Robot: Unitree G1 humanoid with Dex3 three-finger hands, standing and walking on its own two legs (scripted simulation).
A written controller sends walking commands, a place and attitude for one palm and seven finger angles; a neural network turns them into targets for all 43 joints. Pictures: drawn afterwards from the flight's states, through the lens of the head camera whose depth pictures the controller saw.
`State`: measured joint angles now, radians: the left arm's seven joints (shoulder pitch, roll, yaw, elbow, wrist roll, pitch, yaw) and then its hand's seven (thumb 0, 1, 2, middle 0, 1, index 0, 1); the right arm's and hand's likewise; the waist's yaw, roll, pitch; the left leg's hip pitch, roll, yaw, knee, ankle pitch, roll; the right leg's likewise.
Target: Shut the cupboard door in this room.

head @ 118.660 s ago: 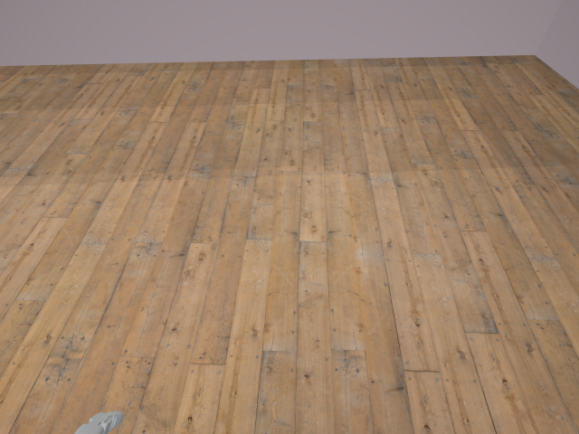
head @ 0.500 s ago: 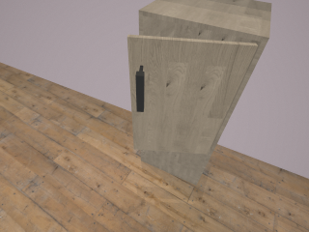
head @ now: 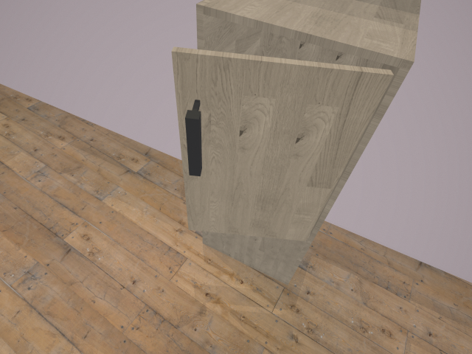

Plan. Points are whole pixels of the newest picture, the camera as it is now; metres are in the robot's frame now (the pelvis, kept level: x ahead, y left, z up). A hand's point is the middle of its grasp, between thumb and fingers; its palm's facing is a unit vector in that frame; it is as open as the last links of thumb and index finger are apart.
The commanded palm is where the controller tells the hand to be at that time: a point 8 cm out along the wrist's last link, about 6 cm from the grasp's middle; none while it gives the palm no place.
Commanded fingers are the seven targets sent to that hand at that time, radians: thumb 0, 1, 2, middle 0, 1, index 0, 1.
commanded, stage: shuffle to correct the standing spot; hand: left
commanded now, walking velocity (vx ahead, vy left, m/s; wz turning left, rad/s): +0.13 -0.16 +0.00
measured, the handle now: (196, 139) +0.51 +0.13 +0.07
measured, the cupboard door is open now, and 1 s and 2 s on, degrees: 22 22 22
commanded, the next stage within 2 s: come to a stop and stand still in 0.38 s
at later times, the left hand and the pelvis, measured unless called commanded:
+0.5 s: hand out of the picture +0.15 +0.12 -0.17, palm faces -0.11 -0.98 -0.18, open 7.3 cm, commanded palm none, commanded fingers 0.00 0.90 0.90 -0.20 -0.30 -0.20 -0.30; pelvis +0.06 -0.06 +0.01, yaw -4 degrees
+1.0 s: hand out of the picture +0.10 +0.12 -0.19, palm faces +0.04 -0.98 -0.19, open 7.3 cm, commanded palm none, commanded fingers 0.00 0.90 0.90 -0.20 -0.30 -0.20 -0.30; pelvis +0.05 -0.07 -0.01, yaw -2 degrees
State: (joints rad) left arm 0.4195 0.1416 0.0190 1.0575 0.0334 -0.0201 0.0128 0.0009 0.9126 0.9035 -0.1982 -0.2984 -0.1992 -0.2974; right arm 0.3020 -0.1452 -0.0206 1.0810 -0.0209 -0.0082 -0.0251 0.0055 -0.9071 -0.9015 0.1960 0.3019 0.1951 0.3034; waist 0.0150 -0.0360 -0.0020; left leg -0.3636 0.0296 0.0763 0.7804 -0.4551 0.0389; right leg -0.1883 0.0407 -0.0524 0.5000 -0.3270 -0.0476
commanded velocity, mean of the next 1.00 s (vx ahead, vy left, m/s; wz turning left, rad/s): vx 0.00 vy -0.01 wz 0.00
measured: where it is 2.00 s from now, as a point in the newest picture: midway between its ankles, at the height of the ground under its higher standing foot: outside the picture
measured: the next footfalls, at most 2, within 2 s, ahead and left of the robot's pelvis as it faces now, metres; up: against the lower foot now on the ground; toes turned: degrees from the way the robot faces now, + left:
right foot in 0.54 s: +0.14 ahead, -0.21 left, +0.00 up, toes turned -9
left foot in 0.94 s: +0.12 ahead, +0.02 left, +0.00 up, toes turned -3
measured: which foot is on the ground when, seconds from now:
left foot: down 0.00-0.54, up 0.56-0.92, down 0.94-1.00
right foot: down 0.00-0.08, up 0.10-0.52, down 0.54-1.00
